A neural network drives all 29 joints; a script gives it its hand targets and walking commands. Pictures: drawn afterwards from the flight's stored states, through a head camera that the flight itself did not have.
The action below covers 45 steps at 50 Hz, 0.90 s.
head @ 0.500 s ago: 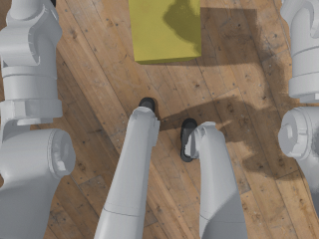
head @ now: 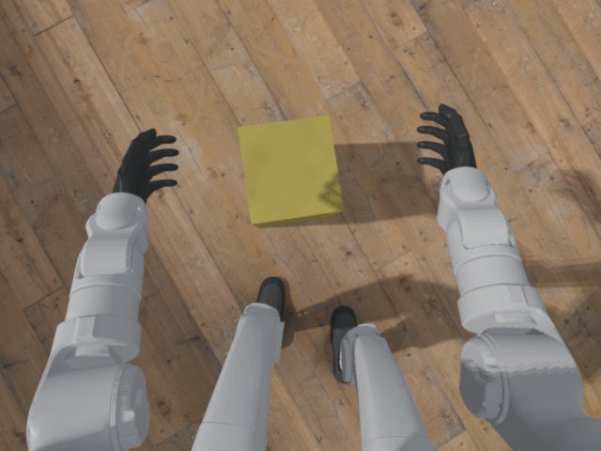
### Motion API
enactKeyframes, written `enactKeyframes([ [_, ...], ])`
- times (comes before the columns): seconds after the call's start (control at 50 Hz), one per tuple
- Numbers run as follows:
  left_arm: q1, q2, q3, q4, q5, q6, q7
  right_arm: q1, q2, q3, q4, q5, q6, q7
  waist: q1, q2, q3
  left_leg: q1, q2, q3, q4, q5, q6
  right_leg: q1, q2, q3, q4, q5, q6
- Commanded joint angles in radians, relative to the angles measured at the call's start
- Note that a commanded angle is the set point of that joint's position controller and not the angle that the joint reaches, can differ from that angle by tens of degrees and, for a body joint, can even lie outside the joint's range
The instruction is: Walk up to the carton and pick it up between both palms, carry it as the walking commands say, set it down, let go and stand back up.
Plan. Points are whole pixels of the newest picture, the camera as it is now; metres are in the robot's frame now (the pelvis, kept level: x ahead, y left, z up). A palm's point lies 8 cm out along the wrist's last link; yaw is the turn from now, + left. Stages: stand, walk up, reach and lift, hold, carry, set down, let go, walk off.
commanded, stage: let go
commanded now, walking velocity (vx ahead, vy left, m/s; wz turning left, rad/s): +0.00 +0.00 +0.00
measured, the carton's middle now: (290, 178) +0.49 +0.07 -0.57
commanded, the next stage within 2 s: stand in 1.20 s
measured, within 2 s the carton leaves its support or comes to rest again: neither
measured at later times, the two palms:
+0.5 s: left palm (114, 317) +0.25 +0.21 -0.01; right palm (560, 305) +0.30 -0.22 -0.04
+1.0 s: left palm (125, 381) +0.20 +0.19 -0.01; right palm out of the picture +0.25 -0.25 +0.01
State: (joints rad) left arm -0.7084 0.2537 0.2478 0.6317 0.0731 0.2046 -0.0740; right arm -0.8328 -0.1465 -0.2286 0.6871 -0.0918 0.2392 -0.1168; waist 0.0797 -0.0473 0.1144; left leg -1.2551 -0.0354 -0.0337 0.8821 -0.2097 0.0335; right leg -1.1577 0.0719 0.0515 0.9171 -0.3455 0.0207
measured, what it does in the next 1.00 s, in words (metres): rises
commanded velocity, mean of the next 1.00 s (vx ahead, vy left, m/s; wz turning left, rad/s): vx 0.00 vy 0.00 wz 0.00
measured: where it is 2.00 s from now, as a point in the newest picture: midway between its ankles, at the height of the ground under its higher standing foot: (306, 343)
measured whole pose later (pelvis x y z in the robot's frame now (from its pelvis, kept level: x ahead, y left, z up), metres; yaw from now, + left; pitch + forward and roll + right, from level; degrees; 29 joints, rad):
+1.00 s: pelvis +0.07 -0.05 +0.07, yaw +4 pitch -7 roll +1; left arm 0.24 0.20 0.05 0.42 0.05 0.18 -0.09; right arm 0.18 -0.16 -0.05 0.50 -0.02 0.13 0.03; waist 0.04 -0.05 0.14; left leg -0.10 -0.02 -0.04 0.48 -0.25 -0.01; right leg 0.00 0.06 0.02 0.48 -0.35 -0.06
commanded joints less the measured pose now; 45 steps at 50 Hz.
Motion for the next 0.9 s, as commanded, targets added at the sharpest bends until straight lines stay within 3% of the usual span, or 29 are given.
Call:
enactKeyframes([
  [0.0,-0.053,0.215,-0.007,-0.461,-0.056,-0.054,-0.021,-0.065,-0.147,0.046,-0.539,0.041,-0.058,-0.036,0.040,0.133,-1.319,1.342,0.017,-0.052,-0.031,0.705,-0.037,0.325,0.037,-0.024,-0.171,0.266,0.030],
  [0.06,0.220,0.125,-0.044,-0.204,-0.045,-0.046,-0.025,0.202,-0.112,0.061,-0.263,0.018,-0.058,0.003,0.064,0.108,-0.993,1.331,0.040,-0.074,-0.080,0.696,-0.046,0.162,0.021,-0.029,-0.220,0.124,0.004],
  [0.08,0.285,0.099,-0.071,-0.203,-0.070,-0.060,-0.028,0.239,-0.090,0.037,-0.259,0.004,-0.073,0.019,0.032,0.066,-0.951,1.325,0.064,-0.110,-0.103,0.737,-0.056,0.155,0.028,-0.033,-0.227,0.127,-0.005],
  [0.1,0.360,0.052,-0.084,-0.160,-0.060,-0.071,-0.032,0.300,-0.063,0.081,-0.213,0.013,-0.087,0.030,0.048,0.088,-0.880,1.313,0.056,-0.089,-0.114,0.765,-0.051,0.163,0.018,-0.032,-0.269,0.153,-0.002],
  [0.12,0.412,0.021,-0.118,-0.123,-0.065,-0.077,-0.039,0.414,-0.064,0.069,-0.168,0.004,-0.084,0.048,-0.001,0.101,-0.855,1.291,0.068,-0.090,-0.120,0.792,-0.063,0.136,0.013,-0.010,-0.270,0.168,-0.023],
  [0.14,0.386,0.016,-0.126,-0.107,-0.056,-0.100,-0.028,0.315,-0.030,0.092,-0.136,0.032,-0.116,0.061,0.046,0.149,-0.698,1.278,0.081,-0.116,-0.157,0.763,-0.057,0.038,0.003,-0.018,-0.277,0.078,-0.024],
  [0.16,0.516,0.018,-0.127,-0.077,-0.035,-0.113,-0.023,0.472,-0.024,0.106,-0.122,0.021,-0.129,0.063,0.037,0.112,-0.720,1.339,0.075,-0.111,-0.174,0.743,-0.070,0.107,-0.014,0.003,-0.304,0.104,-0.034],
  [0.18,0.568,0.002,-0.135,-0.079,-0.051,-0.134,-0.019,0.470,-0.067,0.057,-0.109,-0.024,-0.156,0.053,0.016,0.096,-0.658,1.266,0.072,-0.099,-0.179,0.701,-0.080,0.148,-0.012,-0.008,-0.325,0.119,-0.039],
  [0.22,0.552,-0.005,-0.147,-0.100,-0.092,-0.169,-0.020,0.491,-0.095,0.028,-0.154,-0.029,-0.191,0.057,-0.037,0.099,-0.679,1.342,0.093,-0.123,-0.164,0.869,-0.072,0.114,-0.006,0.002,-0.337,0.206,-0.043],
  [0.24,0.473,-0.015,-0.167,-0.115,-0.111,-0.188,-0.022,0.449,-0.060,0.035,-0.101,-0.005,-0.202,0.065,-0.047,0.106,-0.590,1.271,0.093,-0.111,-0.185,0.780,-0.054,0.124,-0.010,-0.003,-0.351,0.170,-0.041],
  [0.28,0.608,0.031,-0.135,-0.223,-0.084,-0.207,-0.005,0.639,-0.038,0.050,-0.148,-0.012,-0.225,0.067,-0.014,0.060,-0.699,1.367,0.070,-0.106,-0.191,0.825,-0.056,0.324,-0.015,-0.004,-0.377,0.269,-0.016],
  [0.3,0.730,0.016,-0.142,-0.341,-0.065,-0.219,-0.001,0.796,-0.057,0.042,-0.242,-0.009,-0.238,0.073,-0.056,0.070,-0.837,1.494,0.059,-0.098,-0.193,0.941,-0.068,0.452,-0.008,-0.004,-0.410,0.409,-0.008],
  [0.34,0.812,0.029,-0.126,-0.400,-0.074,-0.247,0.016,0.811,-0.100,0.061,-0.299,0.018,-0.264,0.067,-0.013,0.100,-0.788,1.554,0.075,-0.141,-0.195,1.105,-0.075,0.396,-0.007,0.005,-0.424,0.407,-0.003],
  [0.36,0.833,0.035,-0.128,-0.391,-0.071,-0.247,0.011,0.852,-0.126,0.034,-0.352,-0.005,-0.276,0.065,-0.057,-0.002,-0.814,1.536,0.067,-0.133,-0.206,1.088,-0.059,0.470,-0.018,0.023,-0.441,0.482,-0.002],
  [0.4,0.922,0.031,-0.112,-0.334,-0.062,-0.247,0.012,0.918,-0.133,0.067,-0.314,0.001,-0.284,0.079,-0.047,0.018,-0.651,1.495,0.075,-0.137,-0.264,1.054,-0.050,0.487,-0.032,0.030,-0.495,0.487,-0.015],
  [0.42,0.869,0.078,-0.093,-0.359,-0.058,-0.248,0.010,0.868,-0.139,0.109,-0.306,0.042,-0.286,0.085,-0.017,0.037,-0.596,1.338,0.041,-0.094,-0.287,0.777,-0.054,0.586,-0.052,0.035,-0.494,0.451,-0.031],
  [0.44,0.858,0.071,-0.119,-0.329,-0.070,-0.250,0.006,0.853,-0.145,0.102,-0.388,0.043,-0.293,0.094,-0.060,-0.035,-0.590,1.226,0.028,-0.050,-0.339,0.598,-0.046,0.729,-0.037,0.027,-0.469,0.494,-0.005],
  [0.48,0.892,0.077,-0.127,-0.358,-0.063,-0.249,-0.006,0.859,-0.123,0.111,-0.401,0.061,-0.299,0.104,-0.047,-0.036,-0.528,1.176,0.001,-0.020,-0.386,0.425,-0.056,0.864,-0.062,0.031,-0.487,0.500,0.005],
  [0.54,0.923,0.073,-0.138,-0.366,-0.071,-0.246,-0.009,0.962,-0.110,0.165,-0.390,0.099,-0.285,0.124,-0.026,-0.047,-0.475,1.103,-0.011,0.001,-0.402,0.359,-0.052,0.976,-0.074,0.046,-0.503,0.505,0.004],
  [0.56,0.900,0.054,-0.182,-0.369,-0.113,-0.236,-0.019,0.989,-0.122,0.156,-0.341,0.087,-0.272,0.115,-0.068,-0.059,-0.438,1.091,-0.015,0.021,-0.407,0.264,-0.054,1.008,-0.085,0.062,-0.518,0.471,-0.001],
  [0.58,0.947,0.075,-0.187,-0.293,-0.095,-0.222,-0.018,0.987,-0.101,0.201,-0.347,0.105,-0.247,0.127,-0.030,-0.078,-0.340,1.050,-0.021,0.035,-0.438,0.183,-0.035,0.993,-0.085,0.034,-0.548,0.400,0.007],
  [0.6,0.938,0.058,-0.191,-0.305,-0.090,-0.199,-0.028,1.003,-0.112,0.203,-0.328,0.105,-0.233,0.136,-0.061,-0.096,-0.311,1.077,-0.019,0.042,-0.434,0.127,-0.035,0.968,-0.096,0.043,-0.561,0.343,0.000],
  [0.64,0.938,0.074,-0.179,-0.283,-0.079,-0.175,-0.030,0.961,-0.105,0.203,-0.326,0.099,-0.203,0.142,-0.045,-0.118,-0.187,1.103,-0.043,0.058,-0.437,0.085,-0.021,0.904,-0.115,0.055,-0.607,0.263,-0.005],
  [0.66,0.927,0.060,-0.190,-0.256,-0.063,-0.161,-0.039,0.965,-0.117,0.188,-0.330,0.077,-0.213,0.139,-0.084,-0.184,-0.112,1.159,-0.056,0.067,-0.413,0.080,-0.030,0.814,-0.145,0.083,-0.652,0.221,-0.022],
  [0.7,0.912,0.108,-0.153,-0.270,-0.035,-0.127,-0.038,0.924,-0.120,0.194,-0.346,0.083,-0.191,0.138,-0.039,-0.065,-0.015,1.213,-0.072,0.075,-0.369,0.055,-0.054,0.734,-0.160,0.085,-0.694,0.109,-0.033],
  [0.76,0.839,0.095,-0.147,-0.320,-0.017,-0.094,-0.027,0.919,-0.128,0.168,-0.299,0.078,-0.159,0.141,-0.054,0.031,0.045,1.357,-0.062,0.082,-0.377,0.032,-0.063,0.653,-0.162,0.100,-0.722,-0.007,-0.050],
  [0.78,0.898,0.092,-0.143,-0.277,-0.018,-0.076,-0.026,0.905,-0.127,0.161,-0.328,0.063,-0.148,0.142,-0.045,-0.010,0.111,1.382,-0.064,0.069,-0.384,0.049,-0.052,0.630,-0.143,0.072,-0.728,-0.017,-0.051],
  [0.8,0.878,0.074,-0.158,-0.296,-0.025,-0.066,-0.018,0.917,-0.088,0.200,-0.307,0.095,-0.138,0.151,-0.021,0.034,0.085,1.376,-0.057,0.059,-0.401,0.054,-0.047,0.677,-0.136,0.076,-0.715,0.003,-0.047],
  [0.88,0.811,0.115,-0.123,-0.367,-0.007,-0.061,-0.018,0.931,-0.123,0.123,-0.314,0.057,-0.127,0.143,-0.065,0.035,0.054,1.361,-0.030,0.064,-0.411,0.037,-0.051,0.812,-0.115,0.044,-0.674,0.080,-0.001],
])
